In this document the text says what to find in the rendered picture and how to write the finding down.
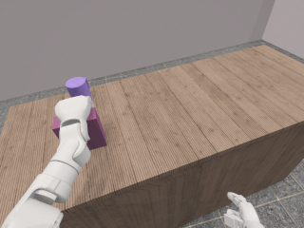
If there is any sponge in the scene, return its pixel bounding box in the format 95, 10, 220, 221
52, 107, 107, 150

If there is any robot right hand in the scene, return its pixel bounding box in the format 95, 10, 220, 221
223, 192, 260, 228

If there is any table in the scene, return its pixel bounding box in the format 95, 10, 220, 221
0, 45, 304, 228

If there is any robot left hand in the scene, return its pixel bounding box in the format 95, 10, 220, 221
54, 95, 94, 141

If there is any left robot forearm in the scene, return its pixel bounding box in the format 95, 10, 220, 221
1, 116, 91, 228

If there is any robot left upper arm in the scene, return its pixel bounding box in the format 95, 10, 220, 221
8, 198, 64, 228

